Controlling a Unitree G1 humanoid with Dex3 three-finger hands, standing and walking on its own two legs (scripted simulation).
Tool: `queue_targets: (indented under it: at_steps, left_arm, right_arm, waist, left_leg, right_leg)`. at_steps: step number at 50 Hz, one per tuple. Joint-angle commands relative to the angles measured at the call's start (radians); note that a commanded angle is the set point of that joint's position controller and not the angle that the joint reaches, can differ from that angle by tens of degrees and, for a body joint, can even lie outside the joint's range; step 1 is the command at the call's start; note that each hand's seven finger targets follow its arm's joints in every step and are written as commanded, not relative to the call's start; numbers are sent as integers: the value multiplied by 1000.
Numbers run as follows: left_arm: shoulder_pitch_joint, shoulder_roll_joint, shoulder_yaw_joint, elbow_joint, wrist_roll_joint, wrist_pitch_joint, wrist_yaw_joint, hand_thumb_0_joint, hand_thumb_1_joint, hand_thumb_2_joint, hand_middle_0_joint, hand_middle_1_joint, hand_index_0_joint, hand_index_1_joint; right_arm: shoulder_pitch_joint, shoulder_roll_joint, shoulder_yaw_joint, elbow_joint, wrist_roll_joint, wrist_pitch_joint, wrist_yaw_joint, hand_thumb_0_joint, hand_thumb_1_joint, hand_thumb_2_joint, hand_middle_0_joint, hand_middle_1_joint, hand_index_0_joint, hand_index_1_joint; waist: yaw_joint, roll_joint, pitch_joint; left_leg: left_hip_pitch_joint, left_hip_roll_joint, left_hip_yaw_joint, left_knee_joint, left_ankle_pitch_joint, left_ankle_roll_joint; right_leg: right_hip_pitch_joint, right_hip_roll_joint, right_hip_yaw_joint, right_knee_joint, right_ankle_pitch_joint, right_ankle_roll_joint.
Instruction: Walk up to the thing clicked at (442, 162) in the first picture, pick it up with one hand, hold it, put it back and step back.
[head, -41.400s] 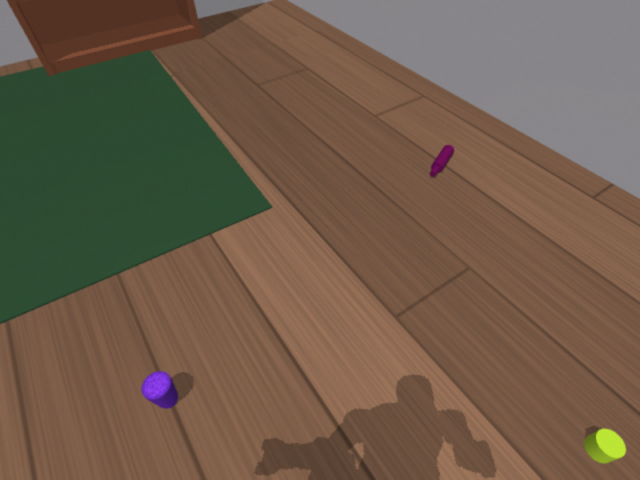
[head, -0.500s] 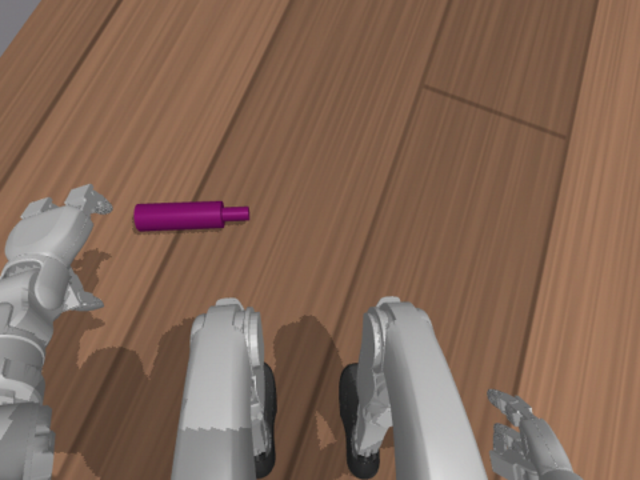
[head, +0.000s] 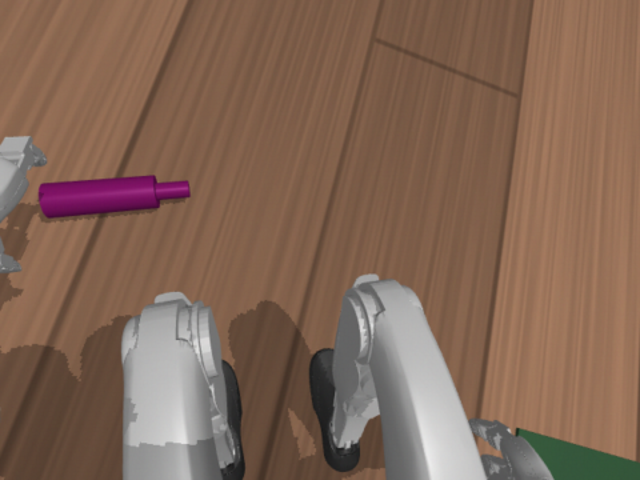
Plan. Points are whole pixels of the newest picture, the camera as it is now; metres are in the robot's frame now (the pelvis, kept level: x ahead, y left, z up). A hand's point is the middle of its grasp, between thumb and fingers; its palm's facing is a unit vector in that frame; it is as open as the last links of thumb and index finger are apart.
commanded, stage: rise first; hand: left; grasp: from above
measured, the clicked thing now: (120, 194) +0.51 +0.28 -0.33
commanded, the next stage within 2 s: none
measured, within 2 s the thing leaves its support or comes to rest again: neither
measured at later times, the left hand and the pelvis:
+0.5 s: hand (24, 206) +0.44 +0.36 -0.20, palm faces -0.47 -0.08 -0.88, open 13.9 cm; pelvis +0.01 +0.00 -0.03, yaw -3 degrees
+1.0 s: hand (36, 203) +0.45 +0.36 -0.22, palm faces -0.46 -0.08 -0.88, open 14.1 cm; pelvis +0.01 +0.00 -0.04, yaw -4 degrees
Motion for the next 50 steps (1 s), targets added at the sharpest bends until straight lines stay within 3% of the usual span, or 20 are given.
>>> queue_targets:
  at_steps: [1,6,8,9,12,15,16,17,18,23,27,30,32,34,39,40,42,44,45,50]
  left_arm:
    - [-259,321,72,-88,18,-8,78,0,-513,975,-113,-929,-107,-933]
    - [-318,351,86,-87,13,8,101,0,-477,932,-132,-936,-135,-931]
    - [-296,316,68,-64,7,22,102,0,-477,933,-140,-925,-140,-924]
    - [-322,355,88,-96,6,24,106,0,-472,925,-127,-954,-135,-944]
    - [-321,340,73,-92,0,35,92,0,-481,933,-127,-944,-132,-938]
    - [-344,380,85,-103,-7,35,82,0,-505,953,-116,-948,-115,-947]
    - [-296,365,81,-51,-4,40,79,0,-508,957,-120,-942,-117,-943]
    - [-349,364,74,-110,-20,34,79,0,-489,937,-109,-969,-119,-958]
    - [-303,380,85,-52,-8,39,78,0,-497,946,-114,-961,-119,-955]
    - [-306,377,74,-59,-17,35,73,0,-510,956,-100,-979,-107,-971]
    - [-346,416,76,-97,-11,28,68,0,-528,973,-93,-981,-95,-978]
    - [-305,393,78,-51,-23,29,72,0,-521,971,-93,-978,-96,-974]
    - [-324,432,90,-79,-18,25,73,0,-534,976,-80,-1000,-86,-992]
    - [-327,411,75,-58,-18,28,74,0,-528,972,-77,-1009,-86,-999]
    - [-334,407,67,-58,-14,28,79,0,-540,979,-64,-1029,-74,-1017]
    - [-333,407,64,-52,-9,28,79,0,-544,984,-65,-1025,-73,-1015]
    - [-332,414,75,-61,-15,30,85,0,-549,987,-66,-1019,-72,-1012]
    - [-327,393,57,-44,-13,31,84,0,-539,979,-65,-1031,-75,-1019]
    - [-332,392,59,-57,-18,32,84,0,-590,1029,-94,-963,-69,-988]
    - [-334,382,52,-53,-17,39,88,0,-538,975,-75,-1026,-82,-1018]
  right_arm:
    - [191,-241,-56,-22,-14,8,-3,0,-912,-906,199,300,200,300]
    - [190,-242,-48,-22,-23,5,1,0,-917,-908,199,300,200,300]
    - [194,-255,-53,-38,-26,-1,3,0,-919,-908,199,300,200,300]
    - [202,-251,-47,-25,-29,-1,3,0,-918,-907,199,300,200,300]
    - [214,-262,-50,-35,-31,-1,6,0,-918,-908,199,300,200,300]
    - [213,-247,-31,-33,-28,2,7,0,-919,-908,199,300,200,300]
    - [222,-254,-29,-37,-31,4,10,0,-919,-908,199,300,200,300]
    - [197,-261,-34,-49,-30,1,7,0,-916,-906,199,300,200,300]
    - [217,-251,-22,-34,-33,4,9,0,-917,-907,199,300,200,300]
    - [193,-267,-16,-55,-32,3,9,0,-916,-906,199,300,200,300]
    - [192,-274,-5,-62,-32,7,9,0,-916,-907,199,300,200,300]
    - [200,-274,1,-60,-35,5,12,0,-914,-906,199,300,200,300]
    - [197,-277,1,-58,-34,4,9,0,-916,-906,199,300,200,300]
    - [197,-275,7,-59,-36,4,11,0,-915,-906,199,300,200,300]
    - [181,-281,9,-59,-33,0,10,0,-915,-906,199,300,200,300]
    - [190,-282,8,-58,-34,-1,11,0,-915,-906,199,300,200,300]
    - [188,-280,11,-57,-32,0,11,0,-917,-907,199,300,200,300]
    - [189,-281,13,-60,-35,-3,14,0,-916,-907,199,300,200,300]
    - [192,-281,11,-58,-34,-3,14,0,-919,-908,199,300,199,300]
    - [193,-283,13,-60,-32,-6,20,0,-919,-907,199,300,199,300]
  waist:
    - [9,294,-665]
    - [2,322,-659]
    - [-7,298,-651]
    - [-2,328,-682]
    - [-14,334,-680]
    - [-18,328,-667]
    - [-24,305,-641]
    - [-19,305,-666]
    - [-26,309,-643]
    - [-15,339,-622]
    - [-23,366,-624]
    - [-37,308,-596]
    - [-20,345,-633]
    - [-37,326,-615]
    - [-33,360,-591]
    - [-44,368,-588]
    - [-29,355,-607]
    - [-46,353,-589]
    - [-44,341,-599]
    - [-49,373,-609]
  left_leg:
    - [658,-32,-95,-232,219,-63]
    - [631,-26,-94,-212,208,-60]
    - [630,-25,-94,-193,236,-57]
    - [632,-24,-88,-182,252,-57]
    - [639,-21,-97,-172,291,-61]
    - [589,-20,-90,-155,258,-54]
    - [560,-23,-85,-153,254,-52]
    - [557,-20,-87,-146,228,-50]
    - [549,-20,-86,-143,234,-50]
    - [546,-18,-98,-146,214,-57]
    - [556,-15,-103,-131,230,-57]
    - [498,-16,-93,-116,209,-50]
    - [529,-13,-92,-110,227,-52]
    - [506,-13,-95,-104,215,-50]
    - [528,-9,-118,-119,190,-58]
    - [527,-10,-116,-115,199,-59]
    - [529,-13,-111,-105,216,-56]
    - [523,-11,-113,-100,224,-56]
    - [533,-9,-115,-95,234,-54]
    - [562,-8,-131,-106,264,-64]
  right_leg:
    - [166,45,31,-205,188,12]
    - [157,49,28,-189,191,12]
    - [163,50,25,-181,215,16]
    - [183,52,27,-175,233,16]
    - [181,51,23,-159,254,17]
    - [204,55,26,-166,254,17]
    - [227,57,24,-166,257,20]
    - [212,58,23,-161,240,19]
    - [216,60,20,-160,244,20]
    - [182,63,14,-135,221,12]
    - [178,64,10,-130,235,13]
    - [206,66,9,-134,238,19]
    - [201,69,10,-130,248,16]
    - [204,71,8,-128,241,18]
    - [141,67,-4,-106,210,11]
    - [150,67,-4,-106,220,11]
    - [159,67,-1,-105,232,13]
    - [162,68,-5,-105,242,15]
    - [160,68,-4,-107,248,16]
    - [148,67,-13,-89,262,14]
